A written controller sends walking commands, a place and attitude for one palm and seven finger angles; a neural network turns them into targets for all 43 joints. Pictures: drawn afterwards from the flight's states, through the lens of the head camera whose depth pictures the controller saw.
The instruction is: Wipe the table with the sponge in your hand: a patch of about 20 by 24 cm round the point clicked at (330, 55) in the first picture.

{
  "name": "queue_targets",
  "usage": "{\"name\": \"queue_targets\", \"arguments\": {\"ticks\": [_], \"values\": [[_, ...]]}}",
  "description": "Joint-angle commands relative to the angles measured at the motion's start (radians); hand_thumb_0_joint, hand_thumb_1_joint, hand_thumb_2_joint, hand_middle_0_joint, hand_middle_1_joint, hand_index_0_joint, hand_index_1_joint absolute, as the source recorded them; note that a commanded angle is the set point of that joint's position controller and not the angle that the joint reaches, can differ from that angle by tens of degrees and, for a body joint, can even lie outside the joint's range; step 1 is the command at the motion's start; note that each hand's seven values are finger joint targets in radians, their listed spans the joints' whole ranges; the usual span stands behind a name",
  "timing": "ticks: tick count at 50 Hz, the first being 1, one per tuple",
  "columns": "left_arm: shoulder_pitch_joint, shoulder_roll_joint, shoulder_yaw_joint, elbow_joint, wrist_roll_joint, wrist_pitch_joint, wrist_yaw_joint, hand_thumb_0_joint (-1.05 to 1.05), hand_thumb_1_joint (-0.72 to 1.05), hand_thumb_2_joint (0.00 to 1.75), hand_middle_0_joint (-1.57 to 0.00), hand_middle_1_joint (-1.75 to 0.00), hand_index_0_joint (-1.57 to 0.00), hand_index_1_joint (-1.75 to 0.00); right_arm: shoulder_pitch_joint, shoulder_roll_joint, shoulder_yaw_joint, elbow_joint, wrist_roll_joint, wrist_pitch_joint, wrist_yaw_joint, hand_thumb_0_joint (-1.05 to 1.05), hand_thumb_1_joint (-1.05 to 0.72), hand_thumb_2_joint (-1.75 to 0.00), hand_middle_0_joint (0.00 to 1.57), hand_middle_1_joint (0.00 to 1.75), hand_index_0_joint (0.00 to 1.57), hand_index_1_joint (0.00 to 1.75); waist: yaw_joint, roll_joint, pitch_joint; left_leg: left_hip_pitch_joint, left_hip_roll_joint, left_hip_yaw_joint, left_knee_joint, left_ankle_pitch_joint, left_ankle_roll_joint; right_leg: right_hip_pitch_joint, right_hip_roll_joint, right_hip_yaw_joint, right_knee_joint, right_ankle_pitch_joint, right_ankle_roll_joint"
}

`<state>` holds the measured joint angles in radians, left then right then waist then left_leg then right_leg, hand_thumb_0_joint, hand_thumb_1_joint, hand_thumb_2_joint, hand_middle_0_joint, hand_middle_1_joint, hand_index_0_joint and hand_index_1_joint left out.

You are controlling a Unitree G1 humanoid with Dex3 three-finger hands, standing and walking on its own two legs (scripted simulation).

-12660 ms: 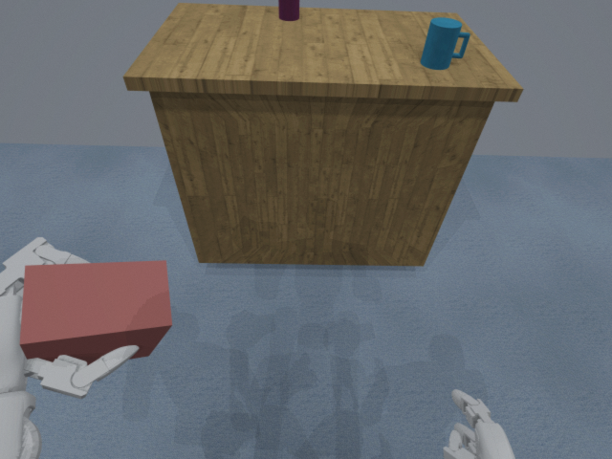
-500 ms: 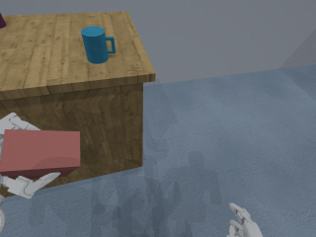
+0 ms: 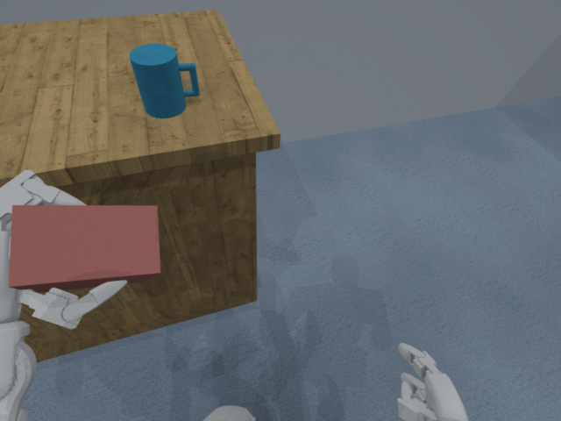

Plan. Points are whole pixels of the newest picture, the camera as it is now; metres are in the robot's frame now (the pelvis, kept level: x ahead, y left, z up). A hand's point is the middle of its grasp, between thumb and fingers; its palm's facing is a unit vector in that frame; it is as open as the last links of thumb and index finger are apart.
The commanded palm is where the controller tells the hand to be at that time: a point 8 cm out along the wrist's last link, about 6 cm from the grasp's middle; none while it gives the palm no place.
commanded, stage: shuffle to correct the standing spot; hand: left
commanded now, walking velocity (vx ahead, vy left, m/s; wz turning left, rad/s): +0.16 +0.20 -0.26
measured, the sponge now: (109, 251) +0.24 +0.21 +0.17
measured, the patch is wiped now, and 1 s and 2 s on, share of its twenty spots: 0.00 0.00 0.00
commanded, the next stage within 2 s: none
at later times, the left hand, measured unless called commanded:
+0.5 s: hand (57, 194) +0.31 +0.30 +0.17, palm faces +0.27 -0.83 -0.49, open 10.0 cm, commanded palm +0.25 +0.34 +0.19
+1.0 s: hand out of the picture +0.34 +0.38 +0.19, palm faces +0.36 -0.80 -0.47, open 10.0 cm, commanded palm +0.30 +0.42 +0.19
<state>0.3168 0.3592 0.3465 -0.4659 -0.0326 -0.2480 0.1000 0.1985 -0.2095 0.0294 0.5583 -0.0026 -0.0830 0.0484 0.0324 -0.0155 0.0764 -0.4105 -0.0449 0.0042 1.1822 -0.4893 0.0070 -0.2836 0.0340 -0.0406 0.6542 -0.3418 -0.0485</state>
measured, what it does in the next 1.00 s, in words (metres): steps to the left: left foot, then right foot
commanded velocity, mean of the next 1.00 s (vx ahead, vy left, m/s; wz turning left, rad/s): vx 0.10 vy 0.20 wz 0.01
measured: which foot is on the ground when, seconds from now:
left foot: up 0.00-0.14, down 0.16-0.32, up 0.34-0.58, down 0.60-0.84, up 0.86-1.00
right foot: down 0.00-0.18, up 0.20-0.28, down 0.30-0.62, up 0.64-0.80, down 0.82-1.00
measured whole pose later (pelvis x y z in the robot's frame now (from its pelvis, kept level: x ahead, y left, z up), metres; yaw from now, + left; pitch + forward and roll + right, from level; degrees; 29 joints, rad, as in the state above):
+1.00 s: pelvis +0.11 +0.15 +0.01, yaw -4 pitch +0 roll +3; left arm 0.48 0.36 0.40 -0.46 -0.03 -0.22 0.13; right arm 0.19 -0.21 0.01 0.62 0.01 -0.06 0.01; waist 0.01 -0.01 0.06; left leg -0.51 0.03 0.03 1.12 -0.38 -0.04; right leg -0.28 -0.08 -0.12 0.60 -0.32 -0.04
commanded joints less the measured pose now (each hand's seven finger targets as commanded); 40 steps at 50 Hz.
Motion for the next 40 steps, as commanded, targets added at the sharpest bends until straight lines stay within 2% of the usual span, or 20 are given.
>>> {"name": "queue_targets", "arguments": {"ticks": [1, 3, 5, 6, 8, 9, 10, 11, 14, 15, 16, 17, 18, 22, 26, 29, 31, 34, 38, 40], "values": [[0.052, 0.194, 0.143, -0.272, 0.002, -0.086, 0.024, 0.0, 0.1, 1.3, -1.2, -1.6, -1.2, -1.6, -0.077, -0.085, -0.051, -0.165, -0.003, -0.009, 0.006, 0.0, -0.9, -0.9, 0.2, 0.3, 0.2, 0.3, -0.029, 0.063, -0.137, -0.135, 0.171, -0.17, -0.092, 0.097, 0.0, 0.022, -0.342, 0.352, -0.239, 0.464, -0.163], [0.03, 0.217, 0.165, -0.306, -0.001, -0.083, 0.019, 0.0, 0.1, 1.3, -1.2, -1.6, -1.2, -1.6, -0.089, -0.057, -0.045, -0.155, 0.006, -0.01, -0.01, 0.0, -0.9, -0.9, 0.2, 0.3, 0.2, 0.3, -0.026, -0.013, -0.184, 0.117, 0.105, 0.001, -0.366, 0.242, -0.009, -0.082, -0.23, 0.163, -0.23, 0.35, -0.098], [0.033, 0.235, 0.189, -0.311, -0.007, -0.068, 0.019, 0.0, 0.1, 1.3, -1.2, -1.6, -1.2, -1.6, -0.083, -0.068, -0.063, -0.145, 0.009, -0.041, -0.036, 0.0, -0.9, -0.9, 0.2, 0.3, 0.2, 0.3, -0.023, 0.009, -0.212, 0.271, 0.024, 0.116, -0.592, 0.369, -0.017, -0.027, -0.157, 0.115, -0.143, 0.265, -0.045], [0.028, 0.245, 0.2, -0.33, -0.006, -0.069, 0.017, 0.0, 0.1, 1.3, -1.2, -1.6, -1.2, -1.6, -0.079, -0.075, -0.074, -0.15, 0.013, -0.058, -0.051, 0.0, -0.9, -0.9, 0.2, 0.3, 0.2, 0.3, -0.025, 0.071, -0.223, 0.307, 0.016, 0.112, -0.659, 0.378, -0.013, 0.001, -0.133, 0.101, -0.06, 0.245, -0.025], [0.064, 0.237, 0.213, -0.335, -0.007, -0.068, 0.01, 0.0, 0.1, 1.3, -1.2, -1.6, -1.2, -1.6, -0.06, -0.118, -0.095, -0.164, 0.021, -0.079, -0.061, 0.0, -0.9, -0.9, 0.2, 0.3, 0.2, 0.3, -0.026, 0.326, -0.249, 0.433, 0.224, -0.18, -0.72, 0.461, 0.116, -0.192, -0.015, 0.001, 0.292, -0.053, 0.047], [0.049, 0.238, 0.221, -0.32, -0.003, -0.077, 0.012, 0.0, 0.1, 1.3, -1.2, -1.6, -1.2, -1.6, -0.058, -0.115, -0.102, -0.172, 0.023, -0.085, -0.056, 0.0, -0.9, -0.9, 0.2, 0.3, 0.2, 0.3, -0.032, 0.326, -0.229, 0.339, 0.31, -0.304, -0.794, 0.445, 0.2, -0.222, 0.014, 0.0, 0.448, -0.268, 0.049], [0.074, 0.231, 0.232, -0.229, 0.0, -0.078, 0.011, 0.0, 0.1, 1.3, -1.2, -1.6, -1.2, -1.6, -0.041, -0.129, -0.115, -0.158, 0.029, -0.097, -0.056, 0.0, -0.9, -0.9, 0.2, 0.3, 0.2, 0.3, -0.029, 0.201, -0.159, 0.261, 0.314, -0.272, -0.809, 0.464, 0.22, -0.245, -0.008, 0.017, 0.445, -0.253, 0.043], [0.078, 0.245, 0.235, -0.202, -0.007, -0.066, 0.016, 0.0, 0.1, 1.3, -1.2, -1.6, -1.2, -1.6, -0.039, -0.119, -0.103, -0.151, 0.026, -0.095, -0.058, 0.0, -0.9, -0.9, 0.2, 0.3, 0.2, 0.3, -0.023, 0.214, -0.152, 0.199, 0.296, -0.238, -0.769, 0.467, 0.221, -0.185, -0.043, -0.001, 0.375, -0.262, 0.046], [0.032, 0.211, 0.195, -0.174, 0.001, -0.052, 0.017, 0.0, 0.1, 1.3, -1.2, -1.6, -1.2, -1.6, -0.055, -0.117, -0.086, -0.134, 0.036, -0.092, -0.053, 0.0, -0.9, -0.9, 0.2, 0.3, 0.2, 0.3, -0.006, 0.19, -0.151, -0.024, 0.213, -0.059, -0.605, 0.272, 0.125, 0.135, -0.06, -0.001, -0.051, -0.062, 0.036], [0.033, 0.215, 0.176, -0.167, 0.012, -0.046, 0.019, 0.0, 0.1, 1.3, -1.2, -1.6, -1.2, -1.6, -0.051, -0.098, -0.081, -0.134, 0.035, -0.088, -0.049, 0.0, -0.9, -0.9, 0.2, 0.3, 0.2, 0.3, -0.001, -0.048, -0.129, -0.159, 0.081, 0.064, -0.367, 0.104, 0.045, 0.231, -0.169, 0.204, -0.278, -0.024, -0.005], [0.04, 0.257, 0.188, -0.152, 0.009, -0.032, 0.027, 0.0, 0.1, 1.3, -1.2, -1.6, -1.2, -1.6, -0.068, -0.085, -0.076, -0.139, 0.026, -0.078, -0.043, 0.0, -0.9, -0.9, 0.2, 0.3, 0.2, 0.3, -0.01, -0.34, -0.098, -0.332, -0.006, 0.079, -0.047, -0.01, -0.01, 0.236, -0.424, 0.658, -0.412, 0.025, -0.093], [0.054, 0.234, 0.188, -0.127, -0.003, -0.023, 0.03, 0.0, 0.1, 1.3, -1.2, -1.6, -1.2, -1.6, -0.1, -0.123, -0.073, -0.123, 0.013, -0.067, -0.031, 0.0, -0.9, -0.9, 0.2, 0.3, 0.2, 0.3, 0.004, -0.229, -0.068, -0.345, 0.042, -0.053, 0.075, 0.045, -0.024, 0.181, -0.469, 0.623, -0.427, 0.111, -0.085], [0.033, 0.181, 0.136, -0.17, -0.006, -0.028, 0.019, 0.0, 0.1, 1.3, -1.2, -1.6, -1.2, -1.6, -0.066, -0.128, -0.094, -0.122, 0.025, -0.074, -0.022, 0.0, -0.9, -0.9, 0.2, 0.3, 0.2, 0.3, -0.017, -0.236, -0.048, -0.315, 0.073, -0.085, 0.093, 0.097, -0.034, 0.146, -0.438, 0.523, -0.401, 0.155, -0.097], [0.134, 0.249, 0.224, -0.172, 0.006, -0.066, 0.04, 0.0, 0.1, 1.3, -1.2, -1.6, -1.2, -1.6, -0.092, -0.105, -0.07, -0.091, 0.013, -0.055, -0.03, 0.0, -0.9, -0.9, 0.2, 0.3, 0.2, 0.3, -0.015, -0.136, -0.094, -0.264, 0.152, -0.078, -0.097, 0.113, -0.028, 0.185, -0.363, 0.259, -0.22, 0.588, -0.095], [0.07, 0.225, 0.203, -0.237, 0.01, -0.07, 0.06, 0.0, 0.1, 1.3, -1.2, -1.6, -1.2, -1.6, -0.102, -0.062, -0.069, -0.106, 0.006, -0.072, -0.044, 0.0, -0.9, -0.9, 0.2, 0.3, 0.2, 0.3, -0.006, -0.117, -0.2, 0.061, 0.067, 0.109, -0.519, 0.235, -0.004, 0.167, -0.282, 0.125, -0.163, 0.606, -0.053], [0.055, 0.224, 0.188, -0.316, 0.0, -0.065, 0.062, 0.0, 0.1, 1.3, -1.2, -1.6, -1.2, -1.6, -0.073, -0.089, -0.093, -0.117, 0.011, -0.099, -0.061, 0.0, -0.9, -0.9, 0.2, 0.3, 0.2, 0.3, -0.042, 0.064, -0.287, 0.337, 0.053, 0.111, -0.735, 0.449, 0.02, 0.092, -0.191, 0.038, 0.139, 0.524, 0.021], [0.083, 0.222, 0.19, -0.37, 0.003, -0.08, 0.059, 0.0, 0.1, 1.3, -1.2, -1.6, -1.2, -1.6, -0.058, -0.122, -0.118, -0.137, 0.018, -0.103, -0.052, 0.0, -0.9, -0.9, 0.2, 0.3, 0.2, 0.3, -0.029, 0.354, -0.341, 0.495, 0.335, -0.244, -0.715, 0.803, 0.204, -0.217, -0.064, -0.012, 0.48, -0.248, 0.06], [0.115, 0.229, 0.204, -0.333, 0.003, -0.051, 0.058, 0.0, 0.1, 1.3, -1.2, -1.6, -1.2, -1.6, -0.046, -0.119, -0.116, -0.121, 0.017, -0.094, -0.056, 0.0, -0.9, -0.9, 0.2, 0.3, 0.2, 0.3, -0.035, 0.273, -0.233, 0.357, 0.324, -0.219, -0.742, 0.728, 0.231, -0.284, -0.109, -0.004, 0.483, -0.247, 0.055], [0.101, 0.202, 0.176, -0.332, -0.007, -0.023, 0.057, 0.0, 0.1, 1.3, -1.2, -1.6, -1.2, -1.6, -0.07, -0.124, -0.093, -0.123, 0.03, -0.088, -0.051, 0.0, -0.9, -0.9, 0.2, 0.3, 0.2, 0.3, -0.032, 0.273, -0.17, 0.088, 0.238, -0.031, -0.721, 0.48, 0.127, 0.009, -0.077, -0.08, 0.11, -0.053, 0.057], [0.118, 0.203, 0.181, -0.275, -0.005, -0.008, 0.059, 0.0, 0.1, 1.3, -1.2, -1.6, -1.2, -1.6, -0.066, -0.116, -0.079, -0.122, 0.026, -0.082, -0.055, 0.0, -0.9, -0.9, 0.2, 0.3, 0.2, 0.3, -0.017, 0.135, -0.173, -0.007, 0.19, 0.011, -0.6, 0.261, 0.067, 0.177, -0.099, -0.056, -0.166, 0.125, 0.051]]}}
